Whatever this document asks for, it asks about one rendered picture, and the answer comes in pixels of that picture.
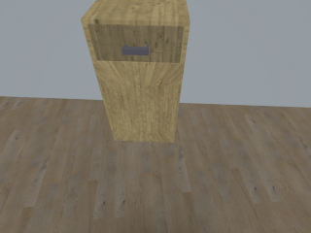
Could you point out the drawer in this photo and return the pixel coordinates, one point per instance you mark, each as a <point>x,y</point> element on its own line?
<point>165,42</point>

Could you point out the handle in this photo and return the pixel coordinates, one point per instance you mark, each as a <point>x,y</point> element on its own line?
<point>135,50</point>

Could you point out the cabinet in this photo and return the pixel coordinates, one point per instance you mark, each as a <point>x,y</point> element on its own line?
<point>141,99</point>

